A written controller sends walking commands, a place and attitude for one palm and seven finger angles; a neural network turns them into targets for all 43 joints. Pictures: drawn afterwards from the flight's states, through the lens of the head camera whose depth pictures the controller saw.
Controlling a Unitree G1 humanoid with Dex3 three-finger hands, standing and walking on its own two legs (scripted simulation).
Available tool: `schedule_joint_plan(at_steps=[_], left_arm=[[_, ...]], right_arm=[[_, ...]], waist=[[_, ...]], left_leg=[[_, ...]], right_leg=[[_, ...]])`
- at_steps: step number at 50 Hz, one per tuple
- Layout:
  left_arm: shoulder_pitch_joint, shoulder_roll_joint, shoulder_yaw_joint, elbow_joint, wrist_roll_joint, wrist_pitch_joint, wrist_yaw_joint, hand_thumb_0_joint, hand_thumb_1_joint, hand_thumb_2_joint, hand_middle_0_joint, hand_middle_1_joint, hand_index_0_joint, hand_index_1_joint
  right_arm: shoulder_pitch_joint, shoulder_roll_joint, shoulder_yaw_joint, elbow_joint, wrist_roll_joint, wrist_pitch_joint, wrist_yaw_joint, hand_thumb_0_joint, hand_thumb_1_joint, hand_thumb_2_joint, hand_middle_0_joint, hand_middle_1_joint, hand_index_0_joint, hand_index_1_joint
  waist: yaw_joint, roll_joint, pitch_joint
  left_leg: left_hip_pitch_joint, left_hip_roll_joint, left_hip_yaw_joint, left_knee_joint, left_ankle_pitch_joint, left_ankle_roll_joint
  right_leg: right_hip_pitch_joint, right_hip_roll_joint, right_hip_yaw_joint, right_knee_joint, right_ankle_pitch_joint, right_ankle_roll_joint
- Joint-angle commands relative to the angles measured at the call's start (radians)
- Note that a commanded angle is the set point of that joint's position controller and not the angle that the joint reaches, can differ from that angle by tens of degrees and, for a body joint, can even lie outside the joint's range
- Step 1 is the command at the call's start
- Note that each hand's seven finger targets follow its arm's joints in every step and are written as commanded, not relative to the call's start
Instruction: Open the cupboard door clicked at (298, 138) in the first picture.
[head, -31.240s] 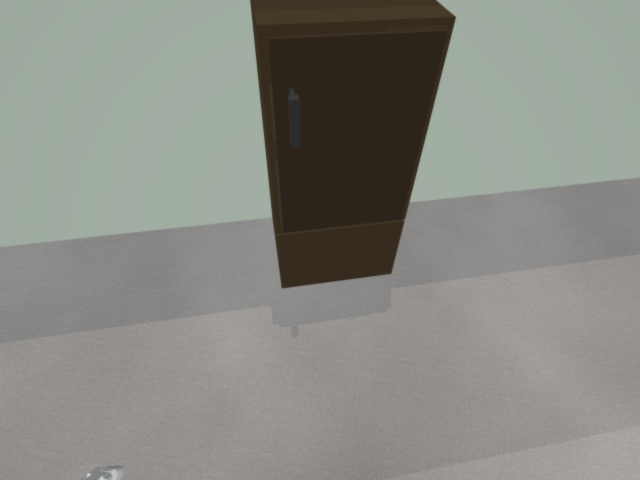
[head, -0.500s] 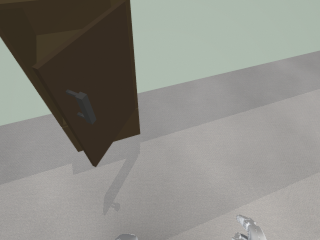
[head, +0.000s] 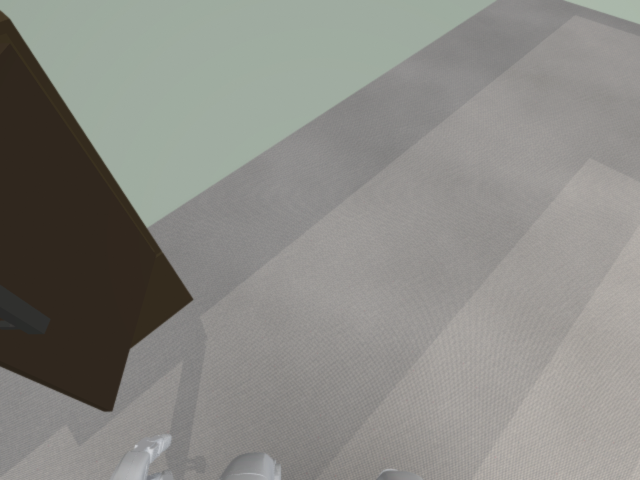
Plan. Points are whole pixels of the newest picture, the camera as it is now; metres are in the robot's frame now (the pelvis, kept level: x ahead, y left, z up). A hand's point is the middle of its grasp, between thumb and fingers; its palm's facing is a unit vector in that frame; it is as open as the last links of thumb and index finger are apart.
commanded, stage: walk to a spot facing it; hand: left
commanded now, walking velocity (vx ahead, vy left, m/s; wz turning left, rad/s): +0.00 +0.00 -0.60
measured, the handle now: out of the picture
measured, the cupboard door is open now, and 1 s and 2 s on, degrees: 46 46 46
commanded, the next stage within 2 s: turn to face it in 1.82 s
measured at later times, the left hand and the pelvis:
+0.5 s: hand (219, 427) +0.20 +0.17 -0.15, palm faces -0.32 -0.94 -0.15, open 7.4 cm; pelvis +0.06 +0.01 +0.02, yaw -19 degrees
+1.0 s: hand (297, 364) +0.30 +0.06 -0.16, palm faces -0.46 -0.87 -0.17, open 7.3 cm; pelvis +0.20 -0.10 +0.01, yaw -32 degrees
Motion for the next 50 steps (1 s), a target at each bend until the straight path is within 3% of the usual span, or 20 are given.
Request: schedule_joint_plan(at_steps=[1, 6, 9, 10, 11, 12, 13, 14, 16, 18, 27, 29, 30, 31, 32, 33, 36, 38, 45, 50], left_arm=[[0.035, 0.186, 0.047, -0.061, 0.011, -0.001, 0.018, 0.0, 0.9, 0.9, -0.2, -0.3, -0.2, -0.3], [0.039, 0.196, 0.055, -0.062, 0.013, 0.001, 0.008, 0.0, 0.9, 0.9, -0.2, -0.3, -0.2, -0.3], [0.008, 0.177, 0.055, -0.071, 0.004, 0.005, 0.007, 0.0, 0.9, 0.9, -0.2, -0.3, -0.2, -0.3], [0.007, 0.138, 0.049, -0.081, -0.004, 0.009, 0.004, 0.0, 0.9, 0.9, -0.2, -0.3, -0.2, -0.3], [0.038, 0.062, 0.034, -0.101, -0.012, 0.012, -0.006, 0.0, 0.9, 0.9, -0.2, -0.3, -0.2, -0.3], [0.002, 0.065, 0.031, -0.127, -0.002, 0.006, -0.017, 0.0, 0.9, 0.9, -0.2, -0.3, -0.2, -0.3], [-0.03, 0.084, 0.038, -0.125, 0.016, 0.003, -0.025, 0.0, 0.9, 0.9, -0.2, -0.3, -0.2, -0.3], [-0.034, 0.089, 0.047, -0.103, 0.023, -0.005, -0.035, 0.0, 0.9, 0.9, -0.2, -0.3, -0.2, -0.3], [-0.003, 0.052, 0.04, -0.078, 0.016, -0.008, -0.053, 0.0, 0.9, 0.9, -0.2, -0.3, -0.2, -0.3], [-0.015, 0.029, 0.03, -0.071, 0.014, -0.01, -0.062, 0.0, 0.9, 0.9, -0.2, -0.3, -0.2, -0.3], [-0.134, -0.003, 0.014, -0.082, 0.012, -0.023, -0.068, 0.0, 0.9, 0.9, -0.2, -0.3, -0.2, -0.3], [-0.082, 0.012, 0.02, -0.067, 0.012, -0.028, -0.065, 0.0, 0.9, 0.9, -0.2, -0.3, -0.2, -0.3], [0.025, 0.034, 0.029, -0.032, 0.013, -0.035, -0.062, 0.0, 0.9, 0.9, -0.2, -0.3, -0.2, -0.3], [0.218, 0.098, 0.048, 0.032, 0.013, -0.047, -0.052, 0.0, 0.9, 0.9, -0.2, -0.3, -0.2, -0.3], [0.396, 0.24, 0.087, 0.076, 0.012, -0.057, -0.032, 0.0, 0.9, 0.9, -0.2, -0.3, -0.2, -0.3], [0.416, 0.276, 0.091, 0.089, -0.011, -0.052, -0.01, 0.0, 0.9, 0.9, -0.2, -0.3, -0.2, -0.3], [0.181, 0.144, 0.047, 0.031, -0.005, -0.059, 0.005, 0.0, 0.9, 0.9, -0.2, -0.3, -0.2, -0.3], [0.126, 0.109, 0.038, 0.024, 0.005, -0.073, 0.005, 0.0, 0.9, 0.9, -0.2, -0.3, -0.2, -0.3], [0.192, 0.109, 0.037, 0.067, 0.002, -0.099, -0.009, 0.0, 0.9, 0.9, -0.2, -0.3, -0.2, -0.3], [0.216, 0.118, 0.036, 0.09, 0.003, -0.094, -0.002, 0.0, 0.9, 0.9, -0.2, -0.3, -0.2, -0.3]], right_arm=[[-0.006, -0.031, -0.011, -0.094, 0.001, -0.035, 0.007, 0.0, -0.9, -0.9, 0.2, 0.3, 0.2, 0.3], [0.002, -0.019, -0.011, -0.105, 0.006, -0.048, 0.007, 0.0, -0.9, -0.9, 0.2, 0.3, 0.2, 0.3], [0.087, -0.024, -0.008, -0.088, 0.009, -0.066, -0.002, 0.0, -0.9, -0.9, 0.2, 0.3, 0.2, 0.3], [0.13, -0.06, -0.011, -0.076, 0.005, -0.078, -0.008, 0.0, -0.9, -0.9, 0.2, 0.3, 0.2, 0.3], [0.154, -0.156, -0.026, -0.077, -0.015, -0.088, -0.011, 0.0, -0.9, -0.9, 0.2, 0.3, 0.2, 0.3], [0.18, -0.204, -0.033, -0.093, -0.023, -0.085, -0.019, 0.0, -0.9, -0.9, 0.2, 0.3, 0.2, 0.3], [0.16, -0.188, -0.027, -0.091, -0.027, -0.093, -0.02, 0.0, -0.9, -0.9, 0.2, 0.3, 0.2, 0.3], [0.128, -0.141, -0.015, -0.094, -0.027, -0.097, -0.016, 0.0, -0.9, -0.9, 0.2, 0.3, 0.2, 0.3], [0.072, -0.093, 0.0, -0.103, -0.022, -0.107, -0.015, 0.0, -0.9, -0.9, 0.2, 0.3, 0.2, 0.3], [0.124, -0.073, 0.003, -0.08, -0.018, -0.116, -0.015, 0.0, -0.9, -0.9, 0.2, 0.3, 0.2, 0.3], [0.243, -0.083, -0.011, -0.008, -0.026, -0.118, 0.003, 0.0, -0.9, -0.9, 0.2, 0.3, 0.2, 0.3], [0.218, -0.091, -0.013, -0.008, -0.025, -0.116, 0.007, 0.0, -0.9, -0.9, 0.2, 0.3, 0.2, 0.3], [0.187, -0.095, -0.012, -0.016, -0.019, -0.116, 0.008, 0.0, -0.9, -0.9, 0.2, 0.3, 0.2, 0.3], [0.138, -0.088, -0.007, -0.033, -0.005, -0.12, 0.018, 0.0, -0.9, -0.9, 0.2, 0.3, 0.2, 0.3], [0.08, -0.016, 0.011, -0.089, 0.018, -0.125, 0.031, 0.0, -0.9, -0.9, 0.2, 0.3, 0.2, 0.3], [-0.018, -0.047, 0.005, -0.13, 0.009, -0.118, 0.023, 0.0, -0.9, -0.9, 0.2, 0.3, 0.2, 0.3], [-0.045, -0.028, -0.009, -0.081, -0.006, -0.11, 0.026, 0.0, -0.9, -0.9, 0.2, 0.3, 0.2, 0.3], [0.032, 0.01, -0.01, -0.039, -0.012, -0.093, 0.03, 0.0, -0.9, -0.9, 0.2, 0.3, 0.2, 0.3], [-0.092, 0.012, -0.009, -0.091, -0.009, -0.104, 0.046, 0.0, -0.9, -0.9, 0.2, 0.3, 0.2, 0.3], [-0.158, 0.011, -0.007, -0.117, -0.003, -0.125, 0.048, 0.0, -0.9, -0.9, 0.2, 0.3, 0.2, 0.3]], waist=[[0.026, -0.178, -0.142], [0.03, -0.191, -0.122], [-0.016, -0.191, -0.153], [-0.034, -0.084, -0.176], [-0.036, 0.229, -0.177], [-0.051, 0.271, -0.154], [-0.048, 0.225, -0.138], [-0.025, 0.131, -0.104], [0.011, 0.124, -0.083], [-0.007, 0.127, -0.084], [-0.057, 0.144, -0.047], [-0.019, 0.137, -0.069], [0.045, 0.09, -0.114], [0.141, -0.033, -0.203], [0.222, -0.364, -0.298], [0.218, -0.338, -0.252], [0.088, -0.133, -0.085], [0.027, -0.157, -0.094], [0.033, -0.128, -0.058], [0.037, -0.133, -0.047]], left_leg=[[-0.058, -0.015, -0.016, -0.004, 0.09, -0.013], [0.03, -0.065, -0.001, -0.261, 0.09, -0.002], [0.182, -0.077, -0.003, -0.502, 0.207, 0.008], [0.31, -0.019, -0.069, -0.657, 0.21, 0.028], [0.409, 0.232, -0.366, -0.808, 0.094, 0.114], [0.341, 0.407, -0.537, -0.895, -0.007, 0.212], [0.318, 0.415, -0.557, -0.898, -0.008, 0.238], [0.284, 0.334, -0.431, -0.883, 0.04, 0.199], [0.305, 0.235, -0.204, -0.855, 0.188, 0.152], [0.363, 0.207, -0.089, -0.831, 0.324, 0.142], [0.359, 0.262, 0.082, -0.799, 0.395, 0.149], [0.341, 0.264, 0.119, -0.722, 0.457, 0.134], [0.266, 0.235, 0.16, -0.576, 0.535, 0.11], [0.095, 0.182, 0.234, -0.345, 0.556, 0.069], [-0.239, 0.029, 0.263, -0.002, 0.015, 0.01], [-0.37, -0.006, 0.089, 0.19, -0.133, 0.011], [-0.289, 0.083, -0.035, 0.157, 0.126, 0.004], [-0.174, 0.063, -0.01, 0.038, 0.177, -0.007], [-0.201, 0.019, -0.003, -0.218, 0.308, -0.008], [-0.013, -0.034, 0.023, -0.425, 0.295, 0.02]], right_leg=[[0.088, -0.221, 0.263, -0.277, 0.26, -0.159], [0.052, -0.195, 0.339, -0.281, 0.185, -0.165], [0.002, -0.154, 0.343, -0.213, 0.199, -0.115], [-0.098, -0.092, 0.304, -0.145, 0.075, -0.068], [-0.279, 0.061, 0.156, 0.077, -0.186, -0.005], [-0.333, 0.059, 0.046, 0.316, -0.32, 0.029], [-0.366, 0.002, 0.094, 0.444, -0.278, 0.031], [-0.348, -0.015, 0.084, 0.507, -0.189, 0.036], [-0.349, -0.043, 0.028, 0.513, -0.069, 0.051], [-0.349, -0.056, -0.011, 0.46, -0.025, 0.054], [-0.187, -0.049, -0.122, 0.081, -0.054, 0.017], [-0.071, -0.021, -0.147, 0.006, -0.056, -0.007], [0.118, 0.011, -0.161, -0.067, -0.013, -0.03], [0.424, -0.028, -0.088, -0.133, -0.015, -0.077], [0.687, -0.337, 0.385, -0.268, -0.115, -0.2], [0.611, -0.44, 0.636, -0.372, -0.018, -0.263], [0.267, -0.321, 0.353, -0.398, -0.012, -0.208], [0.172, -0.248, 0.221, -0.404, 0.093, -0.18], [0.221, -0.214, 0.206, -0.416, 0.156, -0.191], [0.206, -0.218, 0.219, -0.35, 0.279, -0.164]])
